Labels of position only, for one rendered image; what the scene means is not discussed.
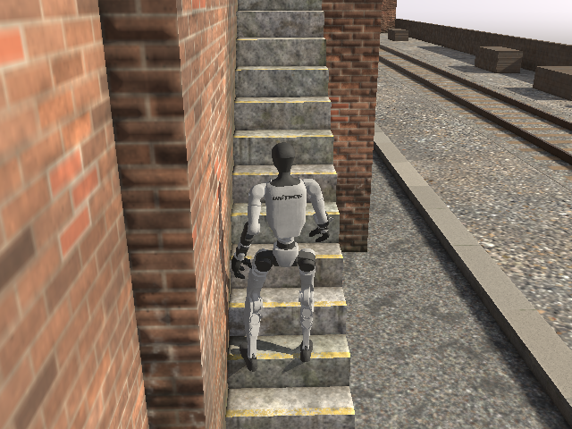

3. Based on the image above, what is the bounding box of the robot right shin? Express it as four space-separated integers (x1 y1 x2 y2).
300 291 314 350

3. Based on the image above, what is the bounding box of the robot right hand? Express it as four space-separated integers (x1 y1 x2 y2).
309 228 330 242

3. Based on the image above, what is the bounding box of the right robot upper arm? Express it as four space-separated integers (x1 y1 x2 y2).
303 179 328 224

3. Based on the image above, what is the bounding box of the left robot forearm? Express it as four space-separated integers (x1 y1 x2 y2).
234 222 255 261

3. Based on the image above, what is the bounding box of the robot torso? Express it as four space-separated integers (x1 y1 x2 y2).
265 177 307 267

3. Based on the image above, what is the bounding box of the robot left hand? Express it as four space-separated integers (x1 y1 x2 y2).
231 256 252 279

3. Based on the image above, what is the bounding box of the right robot forearm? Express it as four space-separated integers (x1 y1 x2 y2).
317 211 329 233

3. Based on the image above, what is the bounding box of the left robot upper arm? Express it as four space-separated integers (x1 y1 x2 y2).
247 182 266 235

